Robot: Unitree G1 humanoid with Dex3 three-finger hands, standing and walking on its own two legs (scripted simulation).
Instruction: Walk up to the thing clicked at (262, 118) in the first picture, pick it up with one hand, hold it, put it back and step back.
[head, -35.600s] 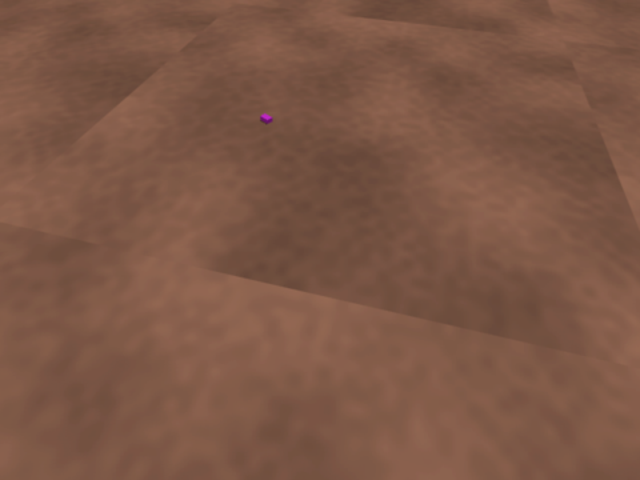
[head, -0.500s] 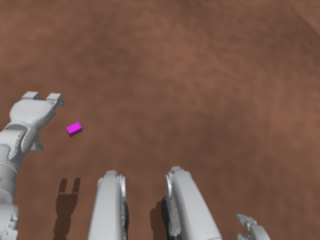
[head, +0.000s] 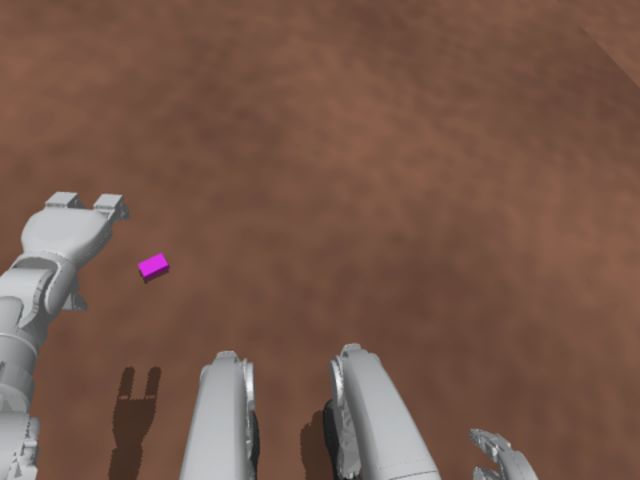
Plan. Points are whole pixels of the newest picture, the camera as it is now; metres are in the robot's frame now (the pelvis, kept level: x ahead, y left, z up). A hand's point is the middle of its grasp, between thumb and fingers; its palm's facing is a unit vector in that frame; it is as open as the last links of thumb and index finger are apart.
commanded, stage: go down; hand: left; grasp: from above
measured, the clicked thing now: (154, 266) +0.56 +0.32 -0.55
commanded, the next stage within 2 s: approach in 0.90 s
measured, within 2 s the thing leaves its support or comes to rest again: neither
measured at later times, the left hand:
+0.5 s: hand (75, 265) +0.39 +0.29 -0.08, palm faces -0.43 +0.04 -0.90, open 13.4 cm
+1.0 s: hand (80, 268) +0.39 +0.28 -0.08, palm faces -0.44 +0.04 -0.90, open 12.8 cm
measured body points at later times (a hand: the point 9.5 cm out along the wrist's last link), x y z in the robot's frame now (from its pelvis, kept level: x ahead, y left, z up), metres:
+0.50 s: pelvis +0.01 +0.00 +0.02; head +0.15 +0.04 +0.44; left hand +0.41 +0.28 -0.03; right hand +0.09 -0.27 -0.10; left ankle +0.07 +0.09 -0.52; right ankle +0.08 -0.13 -0.52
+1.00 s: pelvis +0.01 +0.00 +0.02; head +0.16 +0.04 +0.44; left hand +0.41 +0.28 -0.03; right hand +0.10 -0.27 -0.10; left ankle +0.07 +0.09 -0.52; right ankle +0.08 -0.13 -0.52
